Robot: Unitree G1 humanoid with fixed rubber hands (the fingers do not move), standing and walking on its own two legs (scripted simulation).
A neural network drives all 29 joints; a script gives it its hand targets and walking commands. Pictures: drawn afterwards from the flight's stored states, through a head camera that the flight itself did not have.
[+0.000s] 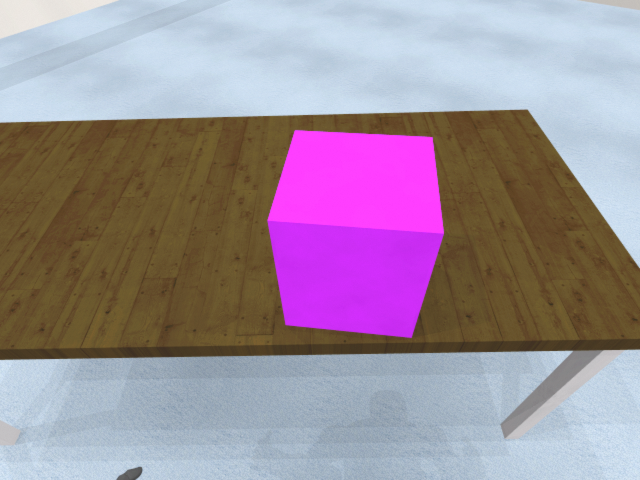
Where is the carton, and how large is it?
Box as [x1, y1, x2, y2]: [267, 130, 443, 337]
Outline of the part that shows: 295,130 267,220 285,324 411,337 443,234 432,137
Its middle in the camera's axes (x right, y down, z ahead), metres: +0.06 +0.00 +0.62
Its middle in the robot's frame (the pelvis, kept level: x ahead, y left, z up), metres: +0.48 -0.03 +0.01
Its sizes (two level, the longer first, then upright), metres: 0.210 0.200 0.250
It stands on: a table, 0.66 m high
